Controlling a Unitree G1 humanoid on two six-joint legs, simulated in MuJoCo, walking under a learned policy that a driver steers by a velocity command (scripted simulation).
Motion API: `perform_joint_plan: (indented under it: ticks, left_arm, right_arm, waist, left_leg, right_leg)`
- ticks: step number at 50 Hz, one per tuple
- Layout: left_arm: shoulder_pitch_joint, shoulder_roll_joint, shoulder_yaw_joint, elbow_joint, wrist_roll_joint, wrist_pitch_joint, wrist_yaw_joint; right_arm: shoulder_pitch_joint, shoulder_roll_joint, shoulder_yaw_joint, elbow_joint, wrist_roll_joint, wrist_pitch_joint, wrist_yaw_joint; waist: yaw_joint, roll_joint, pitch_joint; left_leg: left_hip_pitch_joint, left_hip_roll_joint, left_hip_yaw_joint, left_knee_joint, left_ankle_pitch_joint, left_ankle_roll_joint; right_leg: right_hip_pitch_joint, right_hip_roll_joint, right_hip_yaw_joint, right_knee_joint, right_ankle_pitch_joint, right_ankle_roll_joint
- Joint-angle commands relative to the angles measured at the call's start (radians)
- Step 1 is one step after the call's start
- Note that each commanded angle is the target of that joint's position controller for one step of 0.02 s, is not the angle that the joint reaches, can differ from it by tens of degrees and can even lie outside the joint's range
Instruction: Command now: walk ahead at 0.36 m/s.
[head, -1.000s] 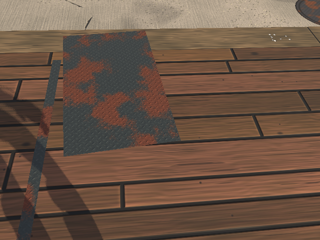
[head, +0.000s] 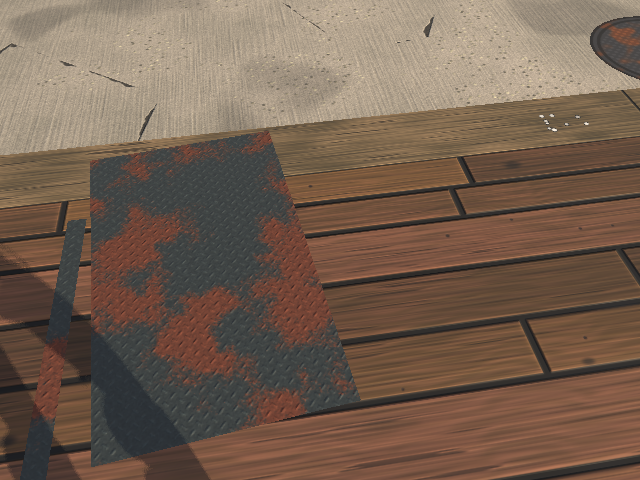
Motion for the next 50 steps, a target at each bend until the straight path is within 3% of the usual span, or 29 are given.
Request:
perform_joint_plan:
  ticks: [1,2,3,4,5,6,8,10,13,17,20,22,24,25,26,27,28,29,30,32,35,38,42,46,50]
  left_arm:
    - [0.041,0.02,0.011,-0.025,-0.006,-0.021,0.003]
    - [0.11,0.032,0.018,0.003,-0.007,-0.022,0.009]
    - [0.209,0.07,0.03,0.03,-0.003,-0.029,0.018]
    - [0.315,0.173,0.054,0.044,0.003,-0.035,0.03]
    - [0.362,0.209,0.062,0.066,0.0,-0.028,0.029]
    - [0.266,0.156,0.048,0.042,0.004,-0.026,0.028]
    - [0.155,0.112,0.035,0.005,-0.004,-0.039,0.024]
    - [0.165,0.081,0.023,0.015,-0.007,-0.054,0.029]
    - [0.242,0.069,0.014,0.054,-0.011,-0.062,0.033]
    - [0.265,0.071,0.007,0.071,-0.007,-0.063,0.034]
    - [0.278,0.088,0.01,0.085,-0.006,-0.063,0.037]
    - [0.255,0.099,0.012,0.09,-0.005,-0.063,0.039]
    - [0.225,0.119,0.018,0.09,-0.004,-0.06,0.041]
    - [0.213,0.118,0.018,0.088,-0.007,-0.055,0.04]
    - [0.221,0.085,0.008,0.063,-0.011,-0.053,0.035]
    - [0.349,-0.03,-0.008,0.053,-0.041,-0.049,0.024]
    - [0.262,0.075,0.018,0.052,-0.016,-0.044,0.024]
    - [0.159,0.087,0.025,0.016,-0.012,-0.046,0.02]
    - [0.115,0.074,0.024,0.007,-0.009,-0.051,0.016]
    - [0.139,0.037,0.022,0.017,0.012,-0.03,0.009]
    - [0.11,0.015,0.022,0.005,0.017,-0.003,-0.001]
    - [-0.036,0.031,0.023,-0.049,0.015,0.008,-0.007]
    - [-0.195,0.022,0.014,-0.103,0.002,0.004,-0.012]
    - [-0.315,0.025,0.009,-0.145,-0.001,-0.001,-0.011]
    - [-0.338,0.051,0.014,-0.179,-0.005,-0.02,-0.007]
  right_arm:
    - [-0.057,-0.143,-0.033,-0.042,0.007,-0.017,0.002]
    - [-0.058,-0.136,-0.035,-0.044,0.005,-0.017,0.003]
    - [-0.08,-0.104,-0.027,-0.059,-0.001,-0.022,0.005]
    - [-0.114,-0.016,-0.004,-0.103,0.009,-0.031,0.017]
    - [-0.175,-0.077,-0.018,-0.143,-0.014,-0.033,0.023]
    - [-0.209,-0.107,-0.027,-0.153,-0.027,-0.034,0.032]
    - [-0.169,-0.074,-0.022,-0.127,-0.016,-0.042,0.049]
    - [-0.167,-0.07,-0.023,-0.117,-0.025,-0.036,0.057]
    - [-0.243,-0.053,-0.018,-0.148,-0.022,-0.023,0.057]
    - [-0.419,-0.031,0.002,-0.22,-0.01,-0.019,0.057]
    - [-0.467,-0.047,0.005,-0.249,-0.005,-0.018,0.054]
    - [-0.433,-0.067,-0.003,-0.25,-0.004,-0.023,0.045]
    - [-0.26,-0.1,-0.022,-0.2,-0.006,-0.033,0.031]
    - [-0.095,-0.124,-0.037,-0.143,-0.013,-0.042,0.021]
    - [0.071,-0.199,-0.06,-0.111,-0.038,-0.049,0.011]
    - [0.101,-0.281,-0.075,-0.112,-0.046,-0.045,0.016]
    - [0.009,-0.236,-0.069,-0.123,-0.003,-0.033,0.024]
    - [-0.111,-0.174,-0.05,-0.146,0.006,-0.034,0.025]
    - [-0.161,-0.118,-0.035,-0.151,0.004,-0.044,0.029]
    - [-0.157,-0.064,-0.016,-0.125,0.003,-0.059,0.022]
    - [-0.075,-0.084,-0.015,-0.09,0.003,-0.079,0.018]
    - [-0.019,-0.104,-0.015,-0.079,0.003,-0.08,0.018]
    - [0.053,-0.099,-0.007,-0.065,0.004,-0.079,0.018]
    - [0.139,-0.097,-0.003,-0.038,0.0,-0.076,0.011]
    - [0.13,-0.131,-0.011,-0.037,-0.013,-0.065,-0.001]
  waist:
    - [0.057,0.103,0.105]
    - [0.079,0.073,0.094]
    - [0.117,-0.006,0.075]
    - [0.153,-0.261,0.048]
    - [0.157,-0.277,0.107]
    - [0.101,-0.137,0.165]
    - [0.036,-0.079,0.151]
    - [0.025,-0.075,0.123]
    - [0.031,-0.085,0.114]
    - [0.059,-0.102,0.144]
    - [0.061,-0.111,0.152]
    - [0.03,-0.102,0.137]
    - [-0.049,-0.092,0.044]
    - [-0.114,-0.063,-0.039]
    - [-0.162,0.02,-0.149]
    - [-0.088,0.236,-0.262]
    - [-0.082,0.084,-0.191]
    - [-0.041,0.053,-0.033]
    - [-0.018,0.01,0.029]
    - [0.04,0.027,0.056]
    - [0.056,0.028,0.067]
    - [0.035,0.028,0.111]
    - [-0.006,0.031,0.126]
    - [-0.048,0.041,0.133]
    - [-0.031,0.058,0.125]
  left_leg:
    - [-0.166,0.174,-0.173,-0.144,-0.244,0.156]
    - [-0.242,0.149,-0.151,-0.076,-0.264,0.144]
    - [-0.359,0.107,-0.099,0.06,-0.264,0.118]
    - [-0.548,-0.018,0.048,0.376,-0.264,0.065]
    - [-0.665,-0.031,0.047,0.564,-0.306,0.077]
    - [-0.671,0.036,-0.015,0.654,-0.212,0.09]
    - [-0.606,0.073,-0.022,0.655,-0.063,0.081]
    - [-0.575,0.075,0.008,0.638,0.013,0.056]
    - [-0.604,0.065,0.046,0.587,0.065,0.027]
    - [-0.533,0.035,0.091,0.365,0.154,0.015]
    - [-0.448,0.014,0.11,0.258,0.174,0.046]
    - [-0.372,-0.005,0.11,0.223,0.149,0.082]
    - [-0.176,-0.058,0.123,0.181,0.104,0.121]
    - [0.027,-0.062,0.118,0.131,0.125,0.145]
    - [0.267,0.14,-0.107,0.107,-0.021,0.191]
    - [0.482,0.426,-0.633,-0.029,-0.127,0.338]
    - [0.374,0.38,-0.694,-0.125,-0.269,0.321]
    - [0.217,0.347,-0.521,-0.146,-0.275,0.286]
    - [0.092,0.303,-0.414,-0.182,-0.15,0.259]
    - [-0.043,0.227,-0.255,-0.208,0.034,0.208]
    - [-0.067,0.202,-0.166,-0.23,0.164,0.212]
    - [-0.038,0.187,-0.127,-0.273,0.159,0.212]
    - [0.028,0.16,-0.068,-0.268,0.284,0.188]
    - [0.14,0.175,-0.071,-0.222,0.41,0.191]
    - [0.236,0.21,-0.113,-0.118,0.581,0.194]
  right_leg:
    - [0.127,0.028,-0.055,-0.176,0.082,0.004]
    - [0.249,0.039,-0.049,-0.218,0.08,0.005]
    - [0.394,-0.042,0.065,-0.278,0.008,-0.007]
    - [0.507,-0.281,0.449,-0.468,-0.288,-0.073]
    - [0.446,-0.414,0.665,-0.553,-0.379,-0.156]
    - [0.359,-0.39,0.611,-0.535,-0.344,-0.163]
    - [0.299,-0.299,0.438,-0.551,-0.132,-0.118]
    - [0.315,-0.244,0.309,-0.547,0.123,-0.1]
    - [0.349,-0.219,0.207,-0.509,0.427,-0.107]
    - [0.299,-0.193,0.133,-0.506,0.554,-0.108]
    - [0.312,-0.216,0.12,-0.495,0.631,-0.107]
    - [0.346,-0.236,0.104,-0.435,0.798,-0.094]
    - [0.371,-0.223,0.07,-0.221,1.039,-0.069]
    - [0.303,-0.186,0.04,-0.023,0.992,-0.051]
    - [0.105,-0.137,0.01,0.272,0.662,-0.036]
    - [-0.227,0.056,-0.004,0.655,-0.135,0.001]
    - [-0.316,0.016,0.12,0.722,-0.1,-0.021]
    - [-0.349,-0.04,0.111,0.691,0.007,-0.028]
    - [-0.309,-0.073,0.109,0.631,0.073,-0.028]
    - [-0.199,-0.109,0.106,0.539,0.102,-0.009]
    - [-0.205,-0.117,0.077,0.466,0.126,0.017]
    - [-0.318,-0.141,0.052,0.348,0.231,0.045]
    - [-0.34,-0.124,0.015,0.137,0.352,0.064]
    - [-0.341,-0.092,-0.01,0.011,0.373,0.055]
    - [-0.296,-0.059,0.0,-0.072,0.259,0.03]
